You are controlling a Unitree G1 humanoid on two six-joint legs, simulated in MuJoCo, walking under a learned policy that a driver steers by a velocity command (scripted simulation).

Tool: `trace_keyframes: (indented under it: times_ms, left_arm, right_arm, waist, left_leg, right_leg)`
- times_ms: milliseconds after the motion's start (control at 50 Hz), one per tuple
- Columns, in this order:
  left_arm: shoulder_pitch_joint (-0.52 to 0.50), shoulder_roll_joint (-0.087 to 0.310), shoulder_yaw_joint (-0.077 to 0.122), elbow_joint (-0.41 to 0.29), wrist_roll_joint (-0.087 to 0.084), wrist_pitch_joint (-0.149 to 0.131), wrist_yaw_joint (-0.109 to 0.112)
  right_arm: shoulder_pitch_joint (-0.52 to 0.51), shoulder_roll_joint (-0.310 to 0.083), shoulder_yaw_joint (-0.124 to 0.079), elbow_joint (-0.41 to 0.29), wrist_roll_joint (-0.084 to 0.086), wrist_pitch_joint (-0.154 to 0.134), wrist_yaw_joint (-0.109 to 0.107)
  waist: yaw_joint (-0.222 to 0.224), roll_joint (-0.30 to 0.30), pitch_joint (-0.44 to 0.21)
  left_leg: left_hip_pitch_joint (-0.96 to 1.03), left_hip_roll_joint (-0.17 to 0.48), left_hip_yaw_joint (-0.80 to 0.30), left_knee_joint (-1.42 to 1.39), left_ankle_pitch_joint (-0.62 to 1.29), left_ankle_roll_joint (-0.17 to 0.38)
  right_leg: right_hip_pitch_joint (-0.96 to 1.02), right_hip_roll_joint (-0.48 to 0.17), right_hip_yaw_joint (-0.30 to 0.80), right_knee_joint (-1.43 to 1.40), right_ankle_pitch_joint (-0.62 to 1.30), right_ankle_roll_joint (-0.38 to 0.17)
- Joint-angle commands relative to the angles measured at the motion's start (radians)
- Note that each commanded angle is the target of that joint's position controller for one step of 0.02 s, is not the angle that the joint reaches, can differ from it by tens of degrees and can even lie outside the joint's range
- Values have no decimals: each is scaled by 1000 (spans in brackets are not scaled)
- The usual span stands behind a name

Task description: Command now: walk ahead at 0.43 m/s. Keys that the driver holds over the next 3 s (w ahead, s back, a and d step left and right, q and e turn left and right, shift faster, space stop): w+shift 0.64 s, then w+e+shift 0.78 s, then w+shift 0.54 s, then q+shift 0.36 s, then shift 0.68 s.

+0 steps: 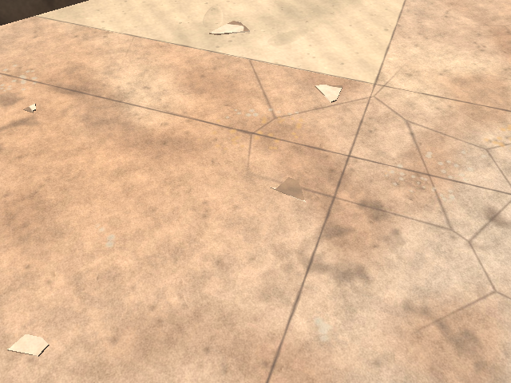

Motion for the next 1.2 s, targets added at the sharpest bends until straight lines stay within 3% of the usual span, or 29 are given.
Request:
trace_keyframes:
  times_ms: [20, 100, 120, 140, 160, 180, 200, 220, 240, 320, 520, 580, 620, 640, 660, 680, 720, 760, 800, 860, 940, 1000, 1040, 1080, 1100, 1120, 1140, 1160, 1200]
  left_arm:
    - [-178, 89, 16, -137, -12, -78, -26]
    - [-51, 79, 23, -109, -16, -115, -42]
    - [45, 69, 29, -105, 60, -72, -67]
    - [171, 84, 47, -64, 63, -54, -64]
    - [354, 115, 63, -23, 68, -59, -52]
    - [499, 202, 66, -5, 89, -68, -43]
    - [354, 180, 48, -27, 85, -59, -39]
    - [191, 185, 49, -82, 76, -62, -39]
    - [127, 161, 44, -109, 65, -75, -46]
    - [182, 91, 19, -81, 52, -106, -38]
    - [293, 119, 15, -66, 35, -123, -29]
    - [291, 185, 29, -58, 56, -107, -19]
    - [225, 218, 44, -76, 65, -83, -9]
    - [277, 77, 16, -120, 37, -86, -34]
    - [304, 38, 10, -143, 12, -110, -49]
    - [180, 107, 28, -178, 9, -111, -39]
    - [105, 92, 24, -190, 19, -102, -43]
    - [141, 43, 17, -193, 51, -66, -64]
    - [85, 30, 16, -226, 52, -35, -77]
    - [-79, 31, 6, -297, 39, -21, -87]
    - [-244, 41, -8, -365, 33, -34, -99]
    - [-233, 77, -6, -369, 40, -38, -104]
    - [-65, 143, 16, -327, 40, -28, -100]
    - [343, 238, 68, -213, 39, -18, -78]
    - [360, 256, 91, -191, 19, -16, -57]
    - [256, 298, 97, -197, 27, -8, -53]
    - [203, 332, 100, -231, 48, -3, -51]
    - [171, 258, 93, -251, 56, -4, -44]
    - [104, 202, 76, -251, 53, -21, -35]
  right_arm:
    - [12, -173, -41, -61, -4, -45, -1]
    - [-52, -195, -46, -104, 21, -49, 13]
    - [-57, -214, -61, -78, -69, -36, 24]
    - [-64, -197, -61, -86, -78, -36, 28]
    - [-113, -161, -53, -103, -77, -47, 33]
    - [-199, -16, -18, -180, -70, -67, 40]
    - [-202, -23, -19, -225, -54, -75, 60]
    - [-249, -60, -21, -248, -54, -74, 72]
    - [-249, -98, -27, -237, -64, -73, 84]
    - [-237, -84, -23, -234, -74, -28, 107]
    - [-585, -75, 3, -380, -48, -16, 99]
    - [-410, -134, -20, -341, -50, -24, 71]
    - [19, -219, -63, -209, -53, -31, 44]
    - [125, -315, -90, -186, -87, -36, 31]
    - [99, -316, -95, -182, -80, -38, 51]
    - [-22, -264, -89, -180, -75, -43, 60]
    - [-117, -137, -60, -177, -72, -68, 61]
    - [-112, -78, -38, -139, -62, -82, 56]
    - [-84, -83, -36, -113, -38, -99, 56]
    - [-50, -85, -32, -105, -42, -113, 61]
    - [42, -100, -17, -86, -34, -117, 39]
    - [73, -173, -19, -94, -31, -108, -4]
    - [33, -238, -37, -121, -37, -82, -35]
    - [-105, -280, -59, -173, -59, -51, -33]
    - [-160, -241, -61, -182, -60, -45, -4]
    - [-170, -72, -16, -261, -80, -69, 12]
    - [-141, -71, -1, -374, -42, -94, 26]
    - [-180, -130, 1, -373, -58, -117, 33]
    - [-206, -157, -5, -364, -79, -107, 37]
  waist:
    - [-18, 145, 231]
    - [52, 137, 130]
    - [103, 118, 93]
    - [154, 31, 77]
    - [250, -128, 19]
    - [268, -402, -39]
    - [156, -312, 28]
    - [82, -156, 131]
    - [60, -27, 114]
    - [18, -82, 121]
    - [60, -71, 177]
    - [-44, -158, 18]
    - [-239, -147, -178]
    - [-185, 65, -304]
    - [-116, 213, -386]
    - [-84, 126, -197]
    - [-22, -41, -18]
    - [47, 22, 37]
    - [64, 28, 95]
    - [41, 29, 163]
    - [8, 4, 189]
    - [43, 61, 113]
    - [148, 114, 4]
    - [348, 112, -145]
    - [338, -37, -94]
    - [178, -218, -25]
    - [116, -219, -192]
    - [110, -29, -93]
    - [12, 114, 69]
  left_leg:
    - [-36, 369, -476, -400, -333, 202]
    - [-180, 202, -170, -312, -164, 114]
    - [-247, 154, -121, -247, -254, 141]
    - [-361, 125, -94, -102, -193, 145]
    - [-503, 53, 4, 259, -30, 131]
    - [-712, -51, 26, 679, -165, 99]
    - [-841, -47, -101, 821, -46, 116]
    - [-904, 67, -69, 875, 97, 113]
    - [-828, 120, -46, 830, 196, 92]
    - [-729, 145, 27, 729, 279, 20]
    - [-573, 61, 183, 154, 395, 65]
    - [-294, -57, 217, 139, 247, 122]
    - [187, -31, 142, 82, 169, 160]
    - [498, 242, -241, 38, -259, 214]
    - [558, 403, -778, -208, -525, 247]
    - [418, 360, -694, -273, -481, 202]
    - [102, 322, -387, -295, -170, 150]
    - [-71, 268, -206, -343, -72, 94]
    - [-103, 240, -69, -382, 42, 50]
    - [-138, 164, 152, -424, 312, -18]
    - [-19, 129, 304, -415, 798, -52]
    - [154, 174, 343, -281, 1348, -81]
    - [209, 218, 337, -35, 1597, -85]
    - [42, 242, 284, 517, 1492, -53]
    - [-158, 76, 282, 943, 601, -28]
    - [-556, -33, 178, 1247, -119, -27]
    - [-779, -33, -20, 1280, -104, -44]
    - [-821, 25, -60, 1147, -16, -26]
    - [-712, 87, -51, 973, 50, -51]
  right_leg:
    - [-374, -93, 24, 242, 6, -32]
    - [44, -22, -121, -92, 101, -16]
    - [207, 49, -216, -184, 68, -16]
    - [402, 86, -246, -191, 92, -9]
    - [596, -27, -75, -245, -9, -22]
    - [624, -323, 467, -464, -464, -80]
    - [479, -408, 843, -663, -662, -165]
    - [386, -437, 755, -637, -612, -187]
    - [316, -375, 586, -602, -429, -175]
    - [236, -214, 266, -662, -115, -144]
    - [424, -209, -21, -746, 660, -162]
    - [518, -238, -74, -407, 1365, -133]
    - [312, -200, -94, 129, 1218, -111]
    - [-58, -76, -80, 524, 572, -97]
    - [-295, 60, 69, 745, -20, -108]
    - [-401, -13, 101, 785, 90, -137]
    - [-335, -99, 77, 678, 213, -137]
    - [-251, -134, 86, 620, 226, -118]
    - [-313, -152, 70, 599, 266, -102]
    - [-366, -128, -11, 451, 426, -96]
    - [-341, -57, -171, 155, 546, -118]
    - [-203, 43, -259, -6, 562, -153]
    - [-14, 108, -265, -24, 474, -180]
    - [379, 93, -138, -62, 332, -261]
    - [474, 36, -40, -149, 275, -305]
    - [564, -61, 204, -13, 501, -353]
    - [713, -213, 651, -276, 151, -528]
    - [602, -254, 771, -487, -116, -479]
    - [296, -193, 636, -539, -16, -396]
